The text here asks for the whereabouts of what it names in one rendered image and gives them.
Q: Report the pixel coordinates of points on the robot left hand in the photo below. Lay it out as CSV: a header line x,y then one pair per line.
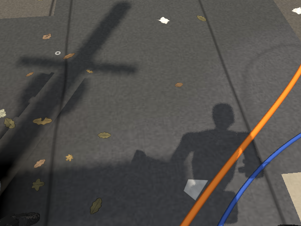
x,y
23,219

